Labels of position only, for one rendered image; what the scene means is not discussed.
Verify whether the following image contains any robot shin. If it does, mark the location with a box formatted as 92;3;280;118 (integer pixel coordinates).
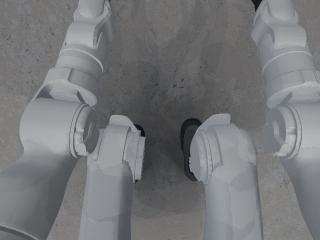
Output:
189;113;258;177
87;115;138;167

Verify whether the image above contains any robot left forearm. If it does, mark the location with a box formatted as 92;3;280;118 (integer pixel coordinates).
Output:
19;0;116;143

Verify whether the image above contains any right robot shin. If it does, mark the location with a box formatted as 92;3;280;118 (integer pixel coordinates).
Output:
189;113;258;177

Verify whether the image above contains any robot right upper arm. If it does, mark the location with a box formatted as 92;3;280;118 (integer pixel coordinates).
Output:
261;102;320;240

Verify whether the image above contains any robot left upper arm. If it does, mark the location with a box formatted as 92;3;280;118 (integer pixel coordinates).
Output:
0;97;100;240

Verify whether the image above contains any right robot hand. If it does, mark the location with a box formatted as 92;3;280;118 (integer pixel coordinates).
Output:
251;0;262;12

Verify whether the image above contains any robot right forearm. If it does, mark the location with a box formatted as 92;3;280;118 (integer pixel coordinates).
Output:
250;0;320;109

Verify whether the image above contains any left robot shin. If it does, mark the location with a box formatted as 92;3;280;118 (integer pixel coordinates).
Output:
87;115;138;167

